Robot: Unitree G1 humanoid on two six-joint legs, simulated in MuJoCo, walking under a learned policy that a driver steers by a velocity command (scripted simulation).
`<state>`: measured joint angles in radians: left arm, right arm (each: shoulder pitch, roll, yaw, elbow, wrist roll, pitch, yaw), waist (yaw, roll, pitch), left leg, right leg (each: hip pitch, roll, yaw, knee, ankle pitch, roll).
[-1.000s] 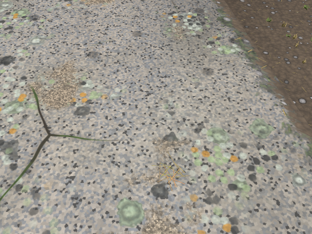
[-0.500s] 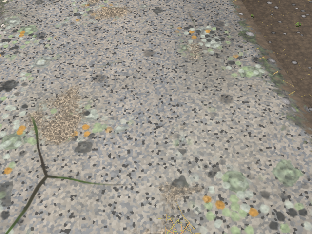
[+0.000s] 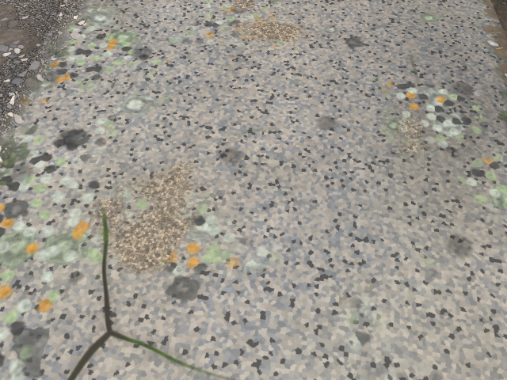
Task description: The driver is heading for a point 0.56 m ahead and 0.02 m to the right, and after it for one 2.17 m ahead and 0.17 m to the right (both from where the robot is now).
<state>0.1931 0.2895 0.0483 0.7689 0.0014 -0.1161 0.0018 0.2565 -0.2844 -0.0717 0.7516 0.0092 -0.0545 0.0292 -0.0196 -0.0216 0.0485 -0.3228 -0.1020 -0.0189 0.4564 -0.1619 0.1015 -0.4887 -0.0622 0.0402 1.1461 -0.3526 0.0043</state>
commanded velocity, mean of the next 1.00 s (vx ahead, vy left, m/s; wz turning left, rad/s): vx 0.50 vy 0.00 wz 0.13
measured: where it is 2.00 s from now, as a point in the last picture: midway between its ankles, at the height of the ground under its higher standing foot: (255, 178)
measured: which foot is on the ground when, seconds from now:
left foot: down 0.00-0.36, up 0.38-0.82, down 0.84-1.00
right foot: up 0.00-0.32, down 0.34-0.86, up 0.88-1.00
